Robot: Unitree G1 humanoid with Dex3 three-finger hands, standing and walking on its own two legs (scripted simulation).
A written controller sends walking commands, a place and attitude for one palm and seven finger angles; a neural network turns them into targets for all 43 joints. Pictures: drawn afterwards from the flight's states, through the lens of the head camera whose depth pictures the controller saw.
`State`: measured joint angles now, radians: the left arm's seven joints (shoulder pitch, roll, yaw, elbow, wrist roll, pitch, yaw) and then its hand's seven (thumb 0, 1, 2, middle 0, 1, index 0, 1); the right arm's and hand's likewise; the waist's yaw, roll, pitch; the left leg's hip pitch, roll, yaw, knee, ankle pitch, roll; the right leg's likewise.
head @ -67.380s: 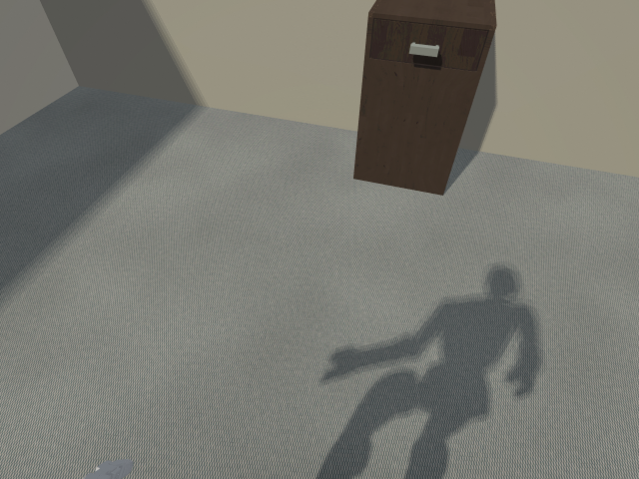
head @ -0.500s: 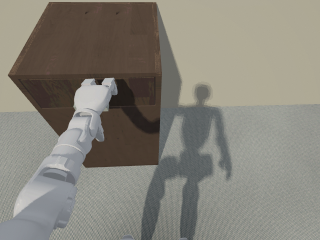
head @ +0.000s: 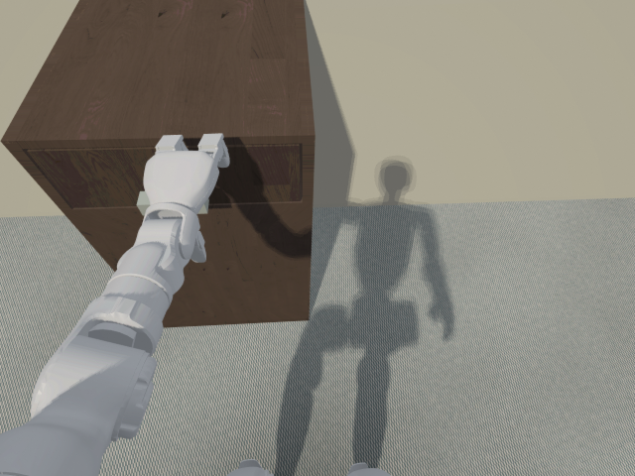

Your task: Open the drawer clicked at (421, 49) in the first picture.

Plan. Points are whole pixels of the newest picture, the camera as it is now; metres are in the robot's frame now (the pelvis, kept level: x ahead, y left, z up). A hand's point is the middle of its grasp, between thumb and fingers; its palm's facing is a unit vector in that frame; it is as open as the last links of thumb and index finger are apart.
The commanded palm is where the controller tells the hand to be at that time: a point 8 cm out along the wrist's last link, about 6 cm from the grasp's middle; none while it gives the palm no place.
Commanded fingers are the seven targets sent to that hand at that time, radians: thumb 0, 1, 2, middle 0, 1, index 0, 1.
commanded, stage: re-aim the fingers above the handle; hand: left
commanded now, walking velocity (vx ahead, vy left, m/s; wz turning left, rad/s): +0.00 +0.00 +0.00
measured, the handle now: (176, 192) +0.56 +0.20 -0.04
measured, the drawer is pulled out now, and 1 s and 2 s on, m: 0.00 0.00 0.00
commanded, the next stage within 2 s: lower the fingers behind the handle in 1.08 s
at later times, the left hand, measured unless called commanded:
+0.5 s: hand (185, 193) +0.50 +0.16 +0.03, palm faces +0.13 -0.09 -0.99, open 13.8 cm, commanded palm +0.46 +0.20 +0.08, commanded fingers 0.00 -0.50 0.30 -0.30 -1.20 -0.30 -1.20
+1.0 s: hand (181, 190) +0.50 +0.16 +0.03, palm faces +0.15 +0.00 -0.99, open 13.8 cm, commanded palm +0.46 +0.20 +0.08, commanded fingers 0.00 -0.50 0.30 -0.30 -1.20 -0.30 -1.20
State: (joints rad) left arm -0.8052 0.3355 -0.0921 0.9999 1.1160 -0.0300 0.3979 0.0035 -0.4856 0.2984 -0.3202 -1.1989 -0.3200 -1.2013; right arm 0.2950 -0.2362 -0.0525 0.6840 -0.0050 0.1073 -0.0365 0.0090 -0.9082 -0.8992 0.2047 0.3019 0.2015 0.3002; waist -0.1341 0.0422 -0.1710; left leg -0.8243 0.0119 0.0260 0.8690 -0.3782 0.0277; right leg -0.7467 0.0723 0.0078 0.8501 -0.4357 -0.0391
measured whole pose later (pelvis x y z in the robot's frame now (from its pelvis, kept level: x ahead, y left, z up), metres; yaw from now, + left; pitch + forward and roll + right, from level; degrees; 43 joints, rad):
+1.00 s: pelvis -0.01 +0.01 -0.01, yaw -1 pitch +22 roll -1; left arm -0.86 0.38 -0.07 1.01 1.15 0.07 0.50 0.01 -0.48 0.30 -0.32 -1.20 -0.32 -1.20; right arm 0.27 -0.25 -0.04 0.66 -0.02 0.14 -0.04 0.01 -0.91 -0.90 0.20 0.30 0.20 0.30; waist -0.14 0.05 -0.16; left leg -0.91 0.01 0.05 0.93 -0.39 0.04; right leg -0.84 0.07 0.03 0.92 -0.45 -0.02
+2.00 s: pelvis -0.01 +0.00 -0.03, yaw -1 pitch +25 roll -2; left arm -0.80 0.38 -0.05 1.05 1.18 0.00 0.53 0.00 -0.48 0.30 -0.31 -1.25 -0.32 -1.20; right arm 0.32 -0.25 -0.07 0.70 -0.03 0.11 -0.01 0.01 -0.91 -0.90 0.20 0.30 0.20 0.30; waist -0.13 0.05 -0.20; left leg -1.04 0.02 0.02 1.04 -0.43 0.03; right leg -0.96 0.08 -0.01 1.02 -0.49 -0.04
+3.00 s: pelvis -0.05 +0.02 -0.05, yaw -1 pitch +26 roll -4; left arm -1.06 0.46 -0.15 1.17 1.10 0.10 0.32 0.00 -0.49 0.30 -0.30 -1.24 -0.29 -1.33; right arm 0.39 -0.23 -0.01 0.69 -0.01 0.07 -0.03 0.01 -0.91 -0.90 0.21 0.30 0.20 0.30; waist -0.18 0.06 -0.18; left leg -1.20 0.01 0.01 1.15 -0.41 0.06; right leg -1.11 0.07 -0.02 1.12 -0.47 -0.01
